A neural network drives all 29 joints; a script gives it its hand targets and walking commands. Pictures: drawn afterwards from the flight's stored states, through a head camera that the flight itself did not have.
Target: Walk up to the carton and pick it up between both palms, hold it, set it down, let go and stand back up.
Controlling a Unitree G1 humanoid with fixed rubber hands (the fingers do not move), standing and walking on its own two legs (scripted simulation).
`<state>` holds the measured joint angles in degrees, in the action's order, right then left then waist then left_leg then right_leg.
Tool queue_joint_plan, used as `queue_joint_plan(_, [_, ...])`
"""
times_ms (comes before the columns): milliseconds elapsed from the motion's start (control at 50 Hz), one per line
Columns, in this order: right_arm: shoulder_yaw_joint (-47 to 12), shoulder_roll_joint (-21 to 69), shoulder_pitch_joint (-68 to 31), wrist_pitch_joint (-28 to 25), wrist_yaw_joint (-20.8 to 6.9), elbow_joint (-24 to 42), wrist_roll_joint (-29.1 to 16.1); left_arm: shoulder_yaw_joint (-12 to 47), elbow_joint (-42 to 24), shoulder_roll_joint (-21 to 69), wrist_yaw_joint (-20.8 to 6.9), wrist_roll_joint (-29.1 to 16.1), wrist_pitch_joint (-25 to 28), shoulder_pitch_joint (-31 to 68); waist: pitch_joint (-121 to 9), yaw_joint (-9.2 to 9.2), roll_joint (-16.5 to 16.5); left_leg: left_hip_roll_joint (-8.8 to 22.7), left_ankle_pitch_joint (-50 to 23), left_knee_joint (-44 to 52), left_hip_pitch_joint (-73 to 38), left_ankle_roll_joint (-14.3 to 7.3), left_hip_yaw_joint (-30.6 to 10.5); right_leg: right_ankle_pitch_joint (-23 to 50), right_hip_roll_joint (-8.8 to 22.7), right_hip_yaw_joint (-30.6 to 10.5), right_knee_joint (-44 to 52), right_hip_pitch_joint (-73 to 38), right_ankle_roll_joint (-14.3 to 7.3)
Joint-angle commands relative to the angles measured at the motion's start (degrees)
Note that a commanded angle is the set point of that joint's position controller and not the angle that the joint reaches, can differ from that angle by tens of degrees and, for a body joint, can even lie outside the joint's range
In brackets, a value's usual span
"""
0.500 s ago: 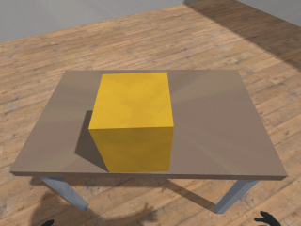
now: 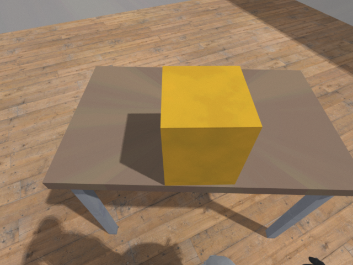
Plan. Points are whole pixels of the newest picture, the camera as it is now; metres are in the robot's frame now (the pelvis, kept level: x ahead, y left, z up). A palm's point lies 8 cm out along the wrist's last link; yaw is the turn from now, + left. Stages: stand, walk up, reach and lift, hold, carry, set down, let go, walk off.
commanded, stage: walk up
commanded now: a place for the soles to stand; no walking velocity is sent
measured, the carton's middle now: (200, 128) +0.45 -0.05 +0.03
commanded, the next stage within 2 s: reach and lift in 1.50 s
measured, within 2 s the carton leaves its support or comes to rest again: neither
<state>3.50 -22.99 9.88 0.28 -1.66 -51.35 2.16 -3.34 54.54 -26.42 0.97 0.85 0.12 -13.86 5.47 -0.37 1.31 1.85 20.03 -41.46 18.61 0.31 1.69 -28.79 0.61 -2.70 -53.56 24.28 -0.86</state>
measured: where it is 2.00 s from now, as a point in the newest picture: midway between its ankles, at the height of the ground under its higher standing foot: outside the picture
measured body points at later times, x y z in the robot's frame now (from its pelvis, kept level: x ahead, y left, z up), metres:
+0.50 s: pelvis +0.01 -0.03 +0.00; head +0.04 -0.03 +0.45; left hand +0.17 +0.29 -0.09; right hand +0.06 -0.39 -0.09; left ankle +0.04 +0.12 -0.71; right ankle +0.03 -0.13 -0.72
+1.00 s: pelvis +0.04 -0.04 +0.02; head +0.05 -0.04 +0.47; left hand +0.17 +0.27 -0.09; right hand +0.14 -0.37 -0.08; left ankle +0.05 +0.10 -0.71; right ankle +0.03 -0.13 -0.71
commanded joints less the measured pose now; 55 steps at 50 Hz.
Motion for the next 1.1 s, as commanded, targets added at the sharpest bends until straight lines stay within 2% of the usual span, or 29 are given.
queue_joint_plan(0, [4.8, -19.4, 0.1, -2.7, 2.2, 3.2, -0.5, -3.2, -4.9, -10.8, -0.9, 1.3, 0.4, 0.9, -1.8, -1.15, -11.2, 17.9, -7.1, 17.3, -4.0, -12.1, -20.1, -1.9, 2.1, -0.1, 7.7, 0.9, -0.5])
queue_joint_plan(40, [4.1, -17.9, -0.1, -2.8, 2.7, 3.5, -1.1, -3.6, -4.5, -9.7, -1.4, 1.7, 0.5, -1.0, -4.2, 0.42, -9.8, 17.5, -15.7, 13.2, -3.2, -11.7, -17.0, 3.4, 1.7, 1.0, 15.6, -4.8, -1.1])
queue_joint_plan(80, [2.6, -14.3, 0.0, -2.8, 3.0, 3.6, -1.7, -4.3, -4.1, -9.9, -1.4, 2.4, 1.1, -3.3, -6.9, 2.63, -4.6, 12.9, -20.3, 4.8, 1.9, -6.8, -9.9, 12.4, 2.1, -1.9, 28.4, -15.9, -3.1])
queue_joint_plan(100, [1.9, -11.8, 0.3, -2.8, 3.0, 4.0, -2.2, -5.0, -4.7, -13.4, -1.4, 3.0, 1.6, -2.4, -7.6, 2.28, 6.6, 5.5, -13.8, -3.5, 8.1, -2.6, -2.3, 20.5, 9.3, -15.3, 30.3, -18.6, -6.8])
queue_joint_plan(120, [1.6, -11.4, -2.4, -2.5, 3.7, 3.8, -2.4, -4.8, -5.6, -14.1, -1.8, 2.3, 1.2, 1.0, -4.8, 2.06, 8.7, -0.5, 7.1, -4.5, 8.1, -1.6, 3.0, 18.7, 13.9, -20.1, 30.9, -13.4, -12.1])
queue_joint_plan(140, [2.3, -13.1, -0.1, -2.7, 4.1, 2.7, -2.3, -4.7, -6.4, -14.1, -2.3, 2.3, 0.7, 2.5, -4.5, 1.12, 9.2, 0.4, 14.6, -4.2, 2.0, -1.6, 1.1, 17.2, 15.9, -20.8, 30.7, -7.5, -14.3])
queue_joint_plan(160, [2.3, -13.4, 2.0, -3.2, 4.1, 1.6, -2.5, -4.3, -7.0, -12.3, -2.5, 1.9, 0.2, 3.6, -4.1, -0.35, 6.4, 0.6, 13.0, 1.8, -1.6, -2.3, 0.6, 17.2, 13.6, -16.0, 29.7, -5.3, -12.7])
queue_joint_plan(200, [2.4, -13.2, 5.1, -4.1, 3.8, -0.5, -2.1, -3.0, -8.5, -9.6, -2.6, 1.0, -0.3, 6.2, -5.1, -1.97, 3.5, 0.5, -3.4, 9.2, -6.2, -2.6, 1.7, 23.2, 7.7, -7.5, 24.8, -5.5, -7.6])
queue_joint_plan(240, [3.2, -16.5, 8.9, -4.6, 4.4, -0.7, -1.3, -2.4, -9.0, -8.0, -2.5, 0.2, -0.3, 7.1, -9.8, -3.28, -3.0, 10.3, -14.7, 14.5, -15.5, -6.6, -10.2, 24.9, 2.5, -2.9, 12.7, 0.3, -3.0])
queue_joint_plan(260, [3.3, -19.0, 7.5, -4.8, 4.6, 0.1, -0.9, -2.3, -8.8, -7.1, -2.6, 0.0, -0.9, 6.5, -8.8, -2.06, -7.4, 17.3, -10.0, 18.0, -13.7, -11.5, -20.8, 13.6, -0.9, 0.1, 7.7, 2.4, -0.7])
queue_joint_plan(280, [3.6, -20.1, 5.8, -4.8, 4.5, 0.9, -0.7, -3.2, -9.2, -8.9, -2.7, 0.7, -1.6, 6.8, -6.4, -1.53, -7.5, 22.9, -8.2, 20.2, -8.7, -16.0, -25.3, -2.9, 0.1, -0.6, 2.1, 2.4, -0.2])
queue_joint_plan(300, [3.8, -21.2, 4.8, -4.9, 4.5, 0.9, -0.2, -3.3, -9.8, -8.7, -3.0, 0.9, -1.8, 6.4, -3.5, -1.16, -8.2, 24.4, -8.9, 20.5, -5.2, -17.6, -25.3, -7.5, 2.2, -2.7, 3.5, 1.9, -0.4])
queue_joint_plan(340, [3.4, -19.6, 0.9, -4.9, 4.3, 1.7, -0.4, -3.5, -8.8, -7.6, -3.7, 1.0, -1.0, 4.9, -1.3, 1.16, -7.6, 19.4, -11.3, 18.2, -3.0, -13.8, -16.6, -3.8, 2.6, -1.3, 11.9, -1.4, -1.6])
queue_joint_plan(380, [1.9, -16.3, -2.3, -4.7, 3.9, 2.5, -1.2, -3.9, -6.2, -7.5, -3.4, 0.7, 0.0, -0.2, -4.1, 4.3, -6.6, 12.2, -19.2, 9.7, 2.2, -6.9, -6.2, 12.9, 1.0, 0.6, 24.8, -13.8, -2.6])
queue_joint_plan(400, [1.1, -13.6, -1.9, -4.6, 3.6, 3.1, -1.7, -4.6, -5.7, -10.3, -2.9, 1.0, 0.7, -1.4, -5.3, 4.2, 0.7, 6.7, -18.1, 0.7, 6.0, -2.9, -0.4, 22.4, 5.3, -7.9, 29.5, -17.8, -4.3])
queue_joint_plan(420, [0.1, -11.0, -1.0, -4.1, 3.7, 3.4, -2.0, -4.9, -6.4, -12.6, -2.5, 1.1, 1.1, 1.6, -5.5, 3.07, 8.0, 1.0, -5.2, -4.2, 11.7, -0.5, 3.8, 20.9, 12.2, -19.2, 33.1, -19.2, -8.1])
queue_joint_plan(440, [0.4, -12.6, -0.8, -3.4, 4.0, 2.6, -1.8, -4.7, -7.0, -13.4, -2.6, 1.2, 1.1, 4.1, -5.0, 2.4, 7.2, 1.6, 14.5, -5.9, 8.7, -1.3, 0.9, 13.5, 16.8, -22.9, 34.4, -13.6, -12.3])
queue_joint_plan(480, [1.0, -14.3, 0.5, -3.4, 3.6, 1.1, -2.1, -4.3, -7.1, -12.8, -2.6, 1.4, 0.7, 5.2, -2.2, 1.52, 4.1, 1.9, 17.3, -4.8, 3.8, -2.1, -0.4, 4.0, 15.1, -18.9, 36.5, -5.9, -12.3])
queue_joint_plan(560, [0.6, -11.5, 4.4, -4.1, 3.3, -1.0, -2.4, -2.5, -7.0, -10.1, -2.0, 0.2, 0.9, 7.1, -5.6, 0.14, 6.2, -0.1, -0.6, 5.5, -1.0, -1.2, 1.9, 33.7, 10.0, -8.6, 27.2, -12.0, -9.1])
queue_joint_plan(600, [0.4, -10.8, 5.6, -4.6, 3.4, -1.7, -2.0, -2.1, -7.2, -9.5, -2.2, -0.4, 0.2, 8.4, -8.6, -1.03, 5.8, -1.4, -10.0, 14.9, -8.5, -1.2, 3.1, 35.3, 8.4, -4.5, 22.2, -11.0, -7.7])
queue_joint_plan(620, [0.8, -12.3, 5.5, -4.8, 3.6, -1.7, -1.4, -1.6, -7.5, -8.0, -2.2, -0.9, 0.2, 8.6, -9.9, -1.19, 3.8, 1.6, -14.4, 15.9, -12.7, -2.0, -0.7, 32.4, 7.9, -3.7, 20.5, -8.4, -5.5])
queue_joint_plan(640, [1.1, -14.7, 4.7, -5.1, 3.8, -1.3, -0.7, -0.9, -7.9, -6.2, -2.1, -1.3, 0.3, 9.0, -10.8, -1.22, -1.6, 8.8, -17.8, 18.0, -15.3, -4.3, -9.9, 25.5, 5.0, -1.8, 16.9, -4.5, -2.8])
queue_joint_plan(660, [1.1, -16.6, 1.5, -5.2, 3.7, -0.4, -0.7, -0.7, -7.2, -5.6, -2.1, -1.4, -0.1, 8.5, -9.3, 0.38, -5.1, 15.6, -13.1, 20.4, -11.6, -9.2, -18.7, 12.8, 1.4, 0.7, 15.7, -3.8, -0.7])
queue_joint_plan(680, [1.3, -18.0, -1.9, -4.8, 3.4, -0.2, -1.2, -1.2, -5.7, -6.7, -1.8, -0.9, -0.5, 6.9, -6.7, 1.66, -7.3, 17.7, -9.2, 19.7, -4.9, -12.5, -18.2, 3.6, 1.7, 1.0, 16.5, -8.8, -1.0])
queue_joint_plan(720, [-0.1, -14.6, -4.3, -4.3, 2.9, 0.0, -1.4, -1.2, -4.1, -6.7, -2.0, -0.1, 0.6, 5.7, -5.7, 2.95, -4.2, 11.3, -11.2, 15.2, -0.5, -7.0, -8.7, 12.5, 4.5, -2.3, 29.1, -15.6, -2.3])
queue_joint_plan(740, [-0.6, -12.6, -4.2, -4.2, 2.8, 0.2, -1.9, -1.5, -3.8, -8.5, -2.1, 0.2, 1.1, 7.1, -5.3, 1.46, -0.9, 6.0, -13.7, 11.8, -1.4, -3.5, -4.0, 20.2, 6.9, -6.3, 31.3, -14.9, -3.5])
queue_joint_plan(780, [-0.5, -11.9, -2.0, -3.9, 2.9, -1.3, -2.0, -1.7, -3.8, -10.1, -2.2, -0.2, 1.2, 10.0, -4.9, -0.54, -1.0, 2.7, -9.2, 11.8, -6.1, -1.3, -0.6, 21.3, 10.0, -8.0, 30.7, -9.9, -5.5])
queue_joint_plan(880, [-0.6, -12.1, -3.7, -3.9, 2.6, -2.1, -1.9, -1.0, -1.9, -8.1, -2.0, -0.5, 1.2, 9.7, -7.1, -0.01, 0.6, 5.8, -20.1, 13.6, -10.6, -2.9, -2.6, 26.7, 6.1, -2.5, 30.7, -12.2, -2.7])
queue_joint_plan(1080, [-1.0, -11.9, -6.8, -3.5, 2.7, -4.1, -1.4, -0.9, 0.0, -6.7, -2.3, -0.4, 0.6, 12.2, -7.5, 0.63, -0.7, 6.1, -17.9, 18.8, -11.0, -2.4, -3.0, 23.5, 6.1, -2.1, 33.5, -14.3, -2.1])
